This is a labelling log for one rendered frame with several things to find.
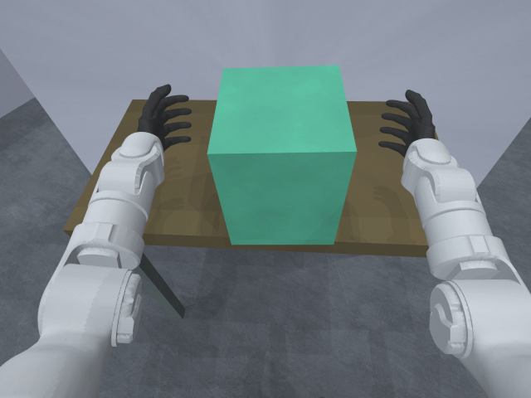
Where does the robot right forearm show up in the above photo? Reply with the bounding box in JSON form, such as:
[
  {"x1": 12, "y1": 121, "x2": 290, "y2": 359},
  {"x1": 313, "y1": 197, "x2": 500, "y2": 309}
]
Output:
[{"x1": 401, "y1": 138, "x2": 531, "y2": 297}]

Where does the table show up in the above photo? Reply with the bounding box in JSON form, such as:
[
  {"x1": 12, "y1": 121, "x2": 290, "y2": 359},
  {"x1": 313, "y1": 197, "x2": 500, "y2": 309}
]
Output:
[{"x1": 63, "y1": 99, "x2": 439, "y2": 319}]

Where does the carton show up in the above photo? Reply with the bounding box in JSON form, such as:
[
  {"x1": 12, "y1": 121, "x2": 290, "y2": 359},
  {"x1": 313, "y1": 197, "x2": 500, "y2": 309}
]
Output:
[{"x1": 207, "y1": 66, "x2": 357, "y2": 245}]

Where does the robot left hand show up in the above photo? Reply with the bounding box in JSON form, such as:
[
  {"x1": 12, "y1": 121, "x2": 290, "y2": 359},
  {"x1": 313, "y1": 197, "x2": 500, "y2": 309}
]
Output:
[{"x1": 136, "y1": 85, "x2": 192, "y2": 152}]

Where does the robot right hand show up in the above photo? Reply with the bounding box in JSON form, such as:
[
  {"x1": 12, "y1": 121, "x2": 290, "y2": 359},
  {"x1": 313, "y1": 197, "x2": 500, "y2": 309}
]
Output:
[{"x1": 378, "y1": 90, "x2": 436, "y2": 158}]

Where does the robot left upper arm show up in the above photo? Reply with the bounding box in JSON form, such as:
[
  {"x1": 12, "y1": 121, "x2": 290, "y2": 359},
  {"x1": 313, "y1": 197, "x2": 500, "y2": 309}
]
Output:
[{"x1": 0, "y1": 264, "x2": 142, "y2": 398}]

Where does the robot right upper arm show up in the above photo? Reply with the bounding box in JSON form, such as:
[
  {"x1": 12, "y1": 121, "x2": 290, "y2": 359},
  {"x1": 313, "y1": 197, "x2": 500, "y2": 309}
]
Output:
[{"x1": 429, "y1": 279, "x2": 531, "y2": 398}]

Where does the robot left forearm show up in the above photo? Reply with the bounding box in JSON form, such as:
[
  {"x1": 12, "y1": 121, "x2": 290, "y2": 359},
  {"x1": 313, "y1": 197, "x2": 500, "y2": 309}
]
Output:
[{"x1": 37, "y1": 132, "x2": 165, "y2": 336}]

